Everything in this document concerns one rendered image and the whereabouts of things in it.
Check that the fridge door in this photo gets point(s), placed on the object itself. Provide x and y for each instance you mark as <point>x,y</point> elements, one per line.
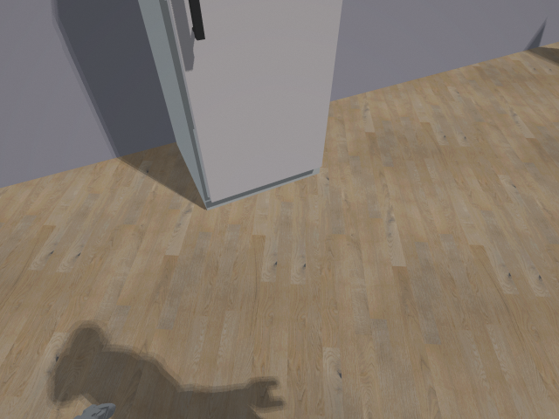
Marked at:
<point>259,87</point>

